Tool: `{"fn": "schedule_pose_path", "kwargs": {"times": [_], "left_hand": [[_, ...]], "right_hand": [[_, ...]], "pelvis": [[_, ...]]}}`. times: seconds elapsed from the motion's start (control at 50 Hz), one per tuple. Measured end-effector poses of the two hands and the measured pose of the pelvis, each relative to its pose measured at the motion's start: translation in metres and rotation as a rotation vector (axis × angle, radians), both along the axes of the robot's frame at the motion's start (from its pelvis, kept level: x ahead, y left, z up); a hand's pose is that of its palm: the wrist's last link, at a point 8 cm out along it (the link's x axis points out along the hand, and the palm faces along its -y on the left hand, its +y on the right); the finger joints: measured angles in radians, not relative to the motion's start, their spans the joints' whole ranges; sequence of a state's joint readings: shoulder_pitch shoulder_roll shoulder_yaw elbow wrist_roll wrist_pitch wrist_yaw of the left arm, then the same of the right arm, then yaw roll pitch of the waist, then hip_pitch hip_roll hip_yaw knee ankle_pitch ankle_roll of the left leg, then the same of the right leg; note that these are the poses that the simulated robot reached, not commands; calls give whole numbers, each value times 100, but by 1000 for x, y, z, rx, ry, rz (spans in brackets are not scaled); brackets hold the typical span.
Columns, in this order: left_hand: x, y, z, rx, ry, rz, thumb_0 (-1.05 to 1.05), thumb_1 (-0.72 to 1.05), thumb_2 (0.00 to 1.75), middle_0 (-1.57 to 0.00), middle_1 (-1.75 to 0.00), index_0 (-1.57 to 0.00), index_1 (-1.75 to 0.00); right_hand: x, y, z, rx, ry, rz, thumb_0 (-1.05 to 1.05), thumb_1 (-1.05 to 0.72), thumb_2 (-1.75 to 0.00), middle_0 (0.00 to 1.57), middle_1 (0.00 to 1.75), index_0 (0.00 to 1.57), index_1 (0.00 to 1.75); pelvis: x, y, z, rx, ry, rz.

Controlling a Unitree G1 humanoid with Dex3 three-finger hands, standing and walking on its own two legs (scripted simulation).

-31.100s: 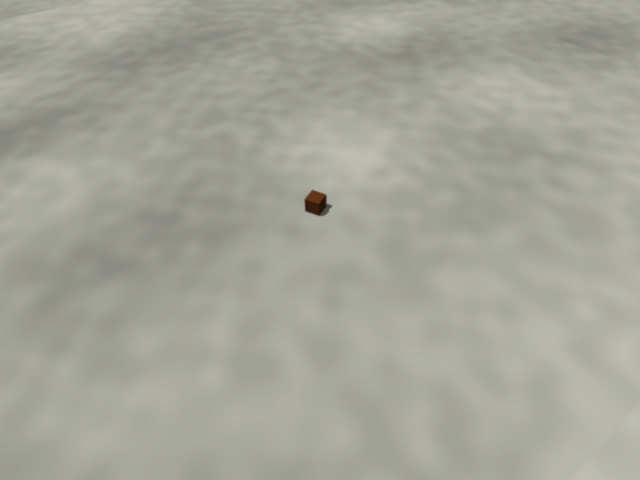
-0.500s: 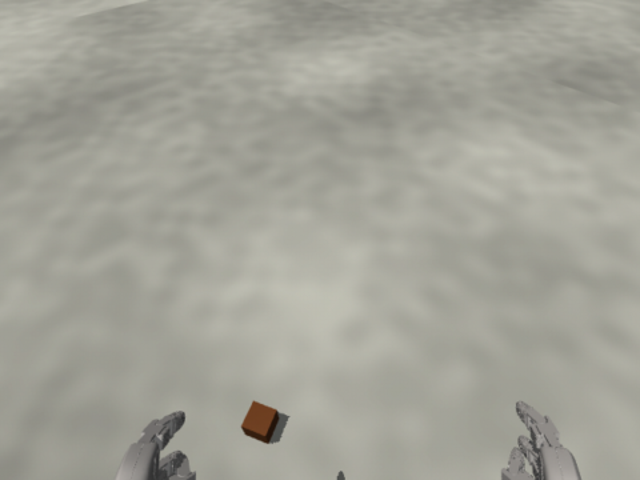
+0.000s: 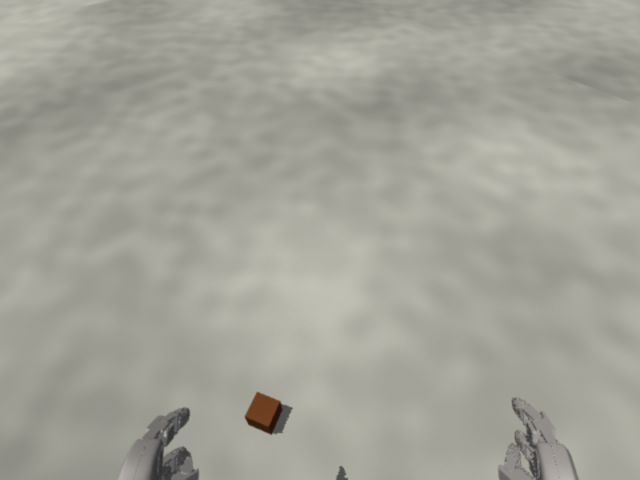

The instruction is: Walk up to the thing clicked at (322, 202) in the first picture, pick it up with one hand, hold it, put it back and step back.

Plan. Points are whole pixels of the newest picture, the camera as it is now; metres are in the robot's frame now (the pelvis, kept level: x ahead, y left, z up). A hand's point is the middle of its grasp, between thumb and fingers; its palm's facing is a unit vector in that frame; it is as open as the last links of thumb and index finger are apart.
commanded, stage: home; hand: left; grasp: from above
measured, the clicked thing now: (264, 413) +0.44 +0.20 -0.68
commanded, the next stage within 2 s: stand in 1.44 s
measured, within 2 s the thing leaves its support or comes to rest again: neither
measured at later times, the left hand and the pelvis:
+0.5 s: hand (197, 471) +0.17 +0.18 -0.05, palm faces +0.05 -0.98 -0.19, open 7.4 cm; pelvis +0.01 +0.00 +0.00, yaw +0 degrees
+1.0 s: hand (197, 471) +0.17 +0.18 -0.05, palm faces +0.04 -0.98 -0.19, open 7.4 cm; pelvis +0.01 +0.00 +0.00, yaw +0 degrees
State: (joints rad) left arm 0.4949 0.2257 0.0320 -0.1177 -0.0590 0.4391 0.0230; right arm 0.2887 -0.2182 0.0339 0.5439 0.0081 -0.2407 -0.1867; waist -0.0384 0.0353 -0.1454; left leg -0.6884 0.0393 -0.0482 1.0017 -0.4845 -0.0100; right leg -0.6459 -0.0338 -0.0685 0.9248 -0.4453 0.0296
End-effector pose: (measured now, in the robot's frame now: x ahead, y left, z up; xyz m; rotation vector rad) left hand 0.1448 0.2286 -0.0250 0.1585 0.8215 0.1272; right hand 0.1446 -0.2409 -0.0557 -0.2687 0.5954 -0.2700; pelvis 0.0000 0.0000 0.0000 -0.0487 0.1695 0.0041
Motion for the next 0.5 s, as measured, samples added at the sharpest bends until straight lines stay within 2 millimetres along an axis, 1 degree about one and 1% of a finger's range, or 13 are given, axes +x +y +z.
{"fn": "schedule_pose_path", "kwargs": {"times": [0.18,0.5], "left_hand": [[2,-1,0,1,-1,-8,1,90,90,-20,-30,-20,-30],[8,-2,1,-1,-2,-5,1,90,90,-20,-30,-20,-30]], "right_hand": [[-3,-1,-2,2,7,-12,2,-90,-90,20,30,20,30],[10,-3,-1,0,-9,-4,1,-90,-90,20,30,20,30]], "pelvis": [[1,0,0,1,4,-5],[7,-2,-1,1,8,-3]]}}
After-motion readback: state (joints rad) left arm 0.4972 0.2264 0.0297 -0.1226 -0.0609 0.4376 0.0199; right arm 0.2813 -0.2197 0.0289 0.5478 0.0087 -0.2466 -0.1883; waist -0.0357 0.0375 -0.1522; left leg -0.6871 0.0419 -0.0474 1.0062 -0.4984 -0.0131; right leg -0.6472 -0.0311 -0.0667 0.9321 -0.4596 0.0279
